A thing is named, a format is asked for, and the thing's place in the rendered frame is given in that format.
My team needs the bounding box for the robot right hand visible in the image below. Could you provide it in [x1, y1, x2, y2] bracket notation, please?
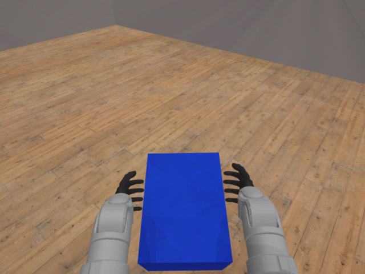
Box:
[223, 163, 254, 203]

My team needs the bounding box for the carton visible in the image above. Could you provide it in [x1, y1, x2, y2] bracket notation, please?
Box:
[137, 152, 233, 271]

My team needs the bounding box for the robot left hand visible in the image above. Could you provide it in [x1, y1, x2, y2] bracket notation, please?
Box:
[115, 171, 144, 211]

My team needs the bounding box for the robot right forearm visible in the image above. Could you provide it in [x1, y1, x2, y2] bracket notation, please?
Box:
[238, 186, 299, 274]

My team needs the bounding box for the robot left forearm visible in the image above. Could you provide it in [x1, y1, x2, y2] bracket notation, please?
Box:
[80, 193, 134, 274]

